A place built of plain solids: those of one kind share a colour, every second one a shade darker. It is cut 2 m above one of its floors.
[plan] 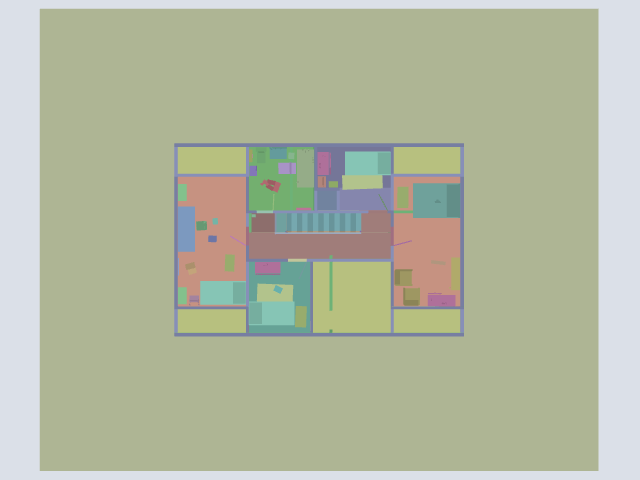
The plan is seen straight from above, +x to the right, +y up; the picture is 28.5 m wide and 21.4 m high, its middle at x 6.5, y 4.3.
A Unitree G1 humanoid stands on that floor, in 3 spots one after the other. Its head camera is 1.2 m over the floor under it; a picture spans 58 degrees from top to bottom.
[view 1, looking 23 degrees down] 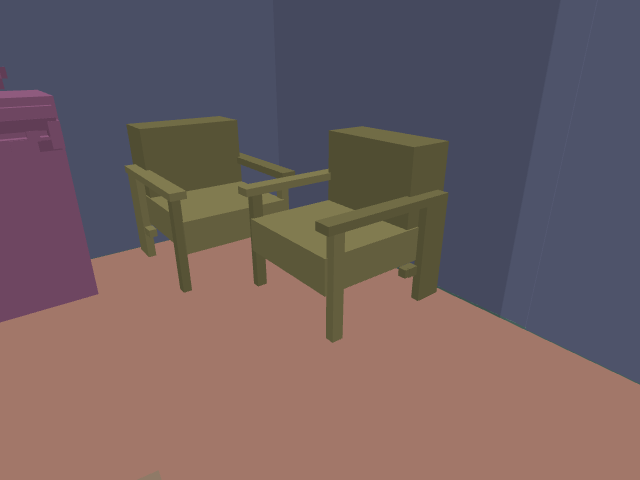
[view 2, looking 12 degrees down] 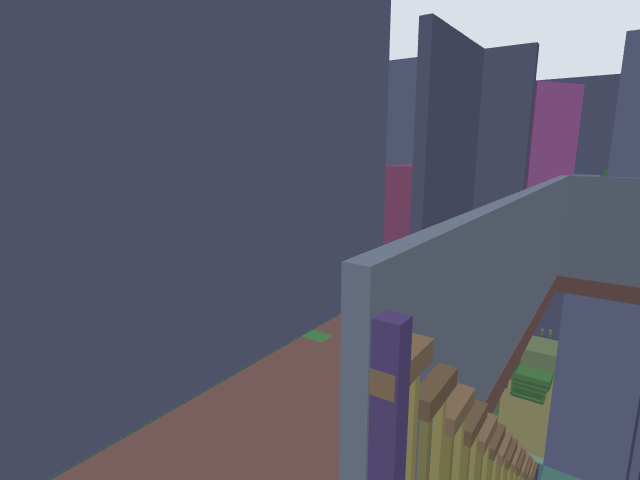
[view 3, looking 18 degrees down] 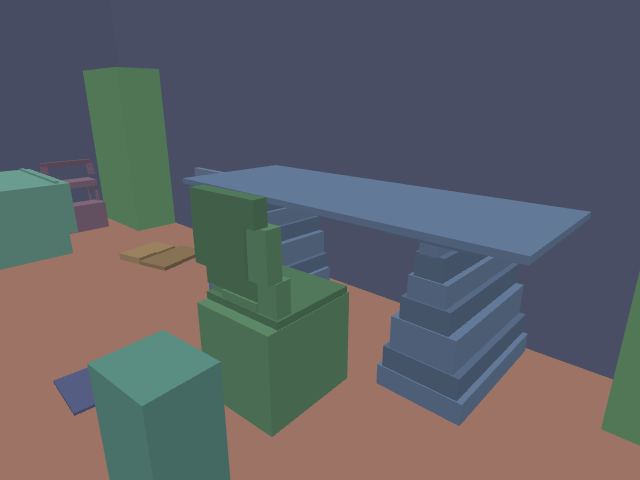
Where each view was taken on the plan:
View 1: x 11.62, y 4.22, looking -128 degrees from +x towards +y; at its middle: armchair_frame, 2.02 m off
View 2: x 9.14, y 5.07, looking -145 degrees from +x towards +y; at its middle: wall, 2.86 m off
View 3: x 2.27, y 6.17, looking -137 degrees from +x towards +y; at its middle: door_desk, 2.93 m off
